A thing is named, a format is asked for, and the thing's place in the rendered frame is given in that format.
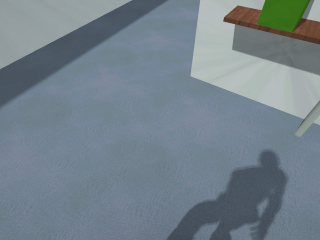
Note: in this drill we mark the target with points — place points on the table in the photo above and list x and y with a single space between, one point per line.
306 30

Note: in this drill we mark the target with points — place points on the carton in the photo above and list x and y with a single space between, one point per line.
282 14

